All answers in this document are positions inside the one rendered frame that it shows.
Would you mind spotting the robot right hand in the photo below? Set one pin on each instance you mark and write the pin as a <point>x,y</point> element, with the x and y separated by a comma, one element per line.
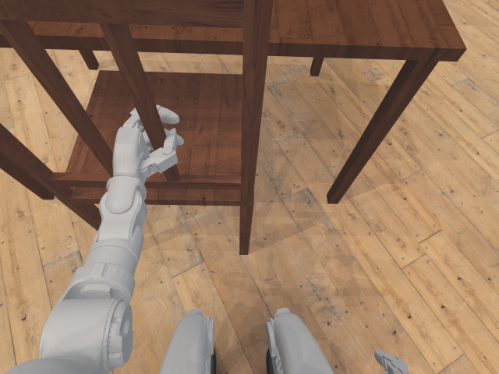
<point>394,365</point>

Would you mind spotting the right robot thigh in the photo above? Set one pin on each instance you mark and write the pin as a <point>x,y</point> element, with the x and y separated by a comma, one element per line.
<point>290,340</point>

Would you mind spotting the left robot upper arm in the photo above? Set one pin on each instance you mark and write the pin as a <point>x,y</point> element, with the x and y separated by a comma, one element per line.
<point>84,336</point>

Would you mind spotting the left robot forearm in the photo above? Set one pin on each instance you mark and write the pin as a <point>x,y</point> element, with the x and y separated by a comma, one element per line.
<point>111,262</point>

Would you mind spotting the robot left hand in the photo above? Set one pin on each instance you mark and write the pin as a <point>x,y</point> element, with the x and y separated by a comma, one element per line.
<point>132,146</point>

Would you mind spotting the robot thigh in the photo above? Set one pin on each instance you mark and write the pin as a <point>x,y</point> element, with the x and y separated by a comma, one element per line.
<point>290,340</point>
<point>191,344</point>

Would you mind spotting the table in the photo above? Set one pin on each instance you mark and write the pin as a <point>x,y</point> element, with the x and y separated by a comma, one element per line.
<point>421,32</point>

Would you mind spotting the chair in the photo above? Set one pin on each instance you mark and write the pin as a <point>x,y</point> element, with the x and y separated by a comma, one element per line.
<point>219,114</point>

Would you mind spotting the left robot thigh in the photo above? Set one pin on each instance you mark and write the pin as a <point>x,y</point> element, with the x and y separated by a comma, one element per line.
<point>191,344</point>

